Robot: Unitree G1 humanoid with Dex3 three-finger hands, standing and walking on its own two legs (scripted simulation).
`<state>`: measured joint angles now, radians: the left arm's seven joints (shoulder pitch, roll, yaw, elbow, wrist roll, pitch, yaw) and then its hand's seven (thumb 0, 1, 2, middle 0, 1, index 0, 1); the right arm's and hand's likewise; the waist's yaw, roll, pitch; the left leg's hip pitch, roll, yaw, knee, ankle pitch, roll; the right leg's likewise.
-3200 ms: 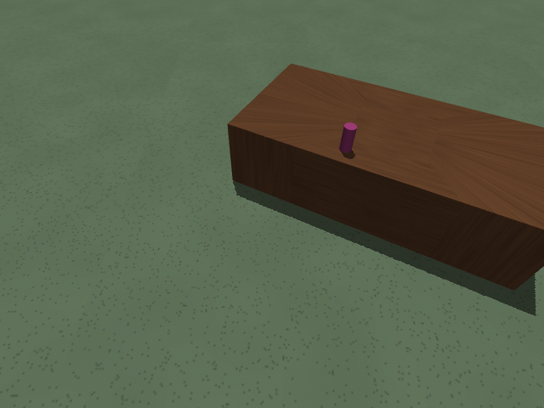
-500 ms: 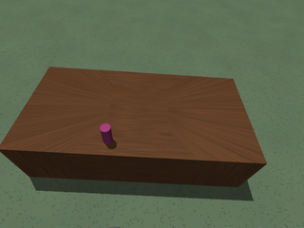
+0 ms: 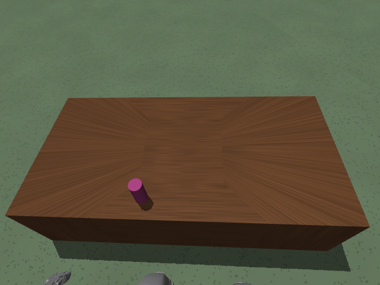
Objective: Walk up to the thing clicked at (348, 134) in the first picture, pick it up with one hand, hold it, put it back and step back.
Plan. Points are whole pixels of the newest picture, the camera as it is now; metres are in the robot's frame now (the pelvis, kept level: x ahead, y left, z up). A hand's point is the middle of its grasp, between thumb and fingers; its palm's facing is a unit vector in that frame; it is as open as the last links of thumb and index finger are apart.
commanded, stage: walk up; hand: left
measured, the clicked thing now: (138, 191) +0.47 +0.24 -0.34
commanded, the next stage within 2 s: stand in 1.20 s
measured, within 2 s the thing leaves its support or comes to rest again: neither
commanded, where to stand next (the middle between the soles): +0.07 +0.03 m, yaw +1 degrees
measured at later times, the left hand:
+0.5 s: hand out of the picture +0.09 +0.28 -0.14, palm faces +0.00 -0.94 -0.35, open 7.4 cm
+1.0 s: hand out of the picture +0.12 +0.28 -0.13, palm faces +0.00 -0.94 -0.34, open 7.4 cm
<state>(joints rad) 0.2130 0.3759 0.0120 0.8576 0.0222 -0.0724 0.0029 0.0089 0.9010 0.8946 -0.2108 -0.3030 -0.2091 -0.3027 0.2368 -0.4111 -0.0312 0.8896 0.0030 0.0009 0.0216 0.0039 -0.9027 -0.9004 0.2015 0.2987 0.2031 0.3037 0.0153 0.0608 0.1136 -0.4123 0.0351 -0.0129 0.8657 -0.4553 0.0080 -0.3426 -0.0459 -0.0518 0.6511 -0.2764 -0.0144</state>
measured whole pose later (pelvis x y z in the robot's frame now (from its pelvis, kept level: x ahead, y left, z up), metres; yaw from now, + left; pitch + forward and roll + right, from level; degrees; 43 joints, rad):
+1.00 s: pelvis +0.03 +0.02 +0.02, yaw +1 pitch -2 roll +0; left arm 0.05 0.35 0.01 1.16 0.01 -0.01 -0.01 0.01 0.90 0.90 -0.21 -0.30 -0.21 -0.30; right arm 0.07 -0.35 0.00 1.16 0.00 0.01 0.02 0.00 -0.90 -0.90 0.20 0.30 0.20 0.30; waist 0.00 0.01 0.06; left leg -0.16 0.03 0.00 0.35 -0.16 -0.02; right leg -0.13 -0.04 -0.04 0.33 -0.17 0.03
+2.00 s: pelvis +0.05 +0.01 +0.02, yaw +1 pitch -2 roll +0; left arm 0.10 0.35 0.00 1.13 0.01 -0.01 -0.01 0.01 0.90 0.89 -0.21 -0.30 -0.21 -0.30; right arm 0.09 -0.35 0.00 1.14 -0.01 0.00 0.02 0.00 -0.90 -0.90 0.20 0.30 0.20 0.30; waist -0.01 0.01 0.05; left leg -0.11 0.05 0.00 0.31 -0.17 -0.04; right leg -0.10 -0.03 -0.04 0.33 -0.19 0.01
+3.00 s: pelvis +0.05 +0.01 +0.02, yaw +0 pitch -2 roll +0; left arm 0.12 0.36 0.00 1.13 0.01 -0.01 -0.01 0.01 0.90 0.90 -0.21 -0.30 -0.21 -0.30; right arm 0.11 -0.35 0.00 1.13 -0.01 0.00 0.01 0.00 -0.90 -0.90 0.20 0.30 0.20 0.30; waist 0.00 0.00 0.05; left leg -0.10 0.05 0.02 0.31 -0.17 -0.04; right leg -0.10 -0.02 -0.03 0.33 -0.20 0.01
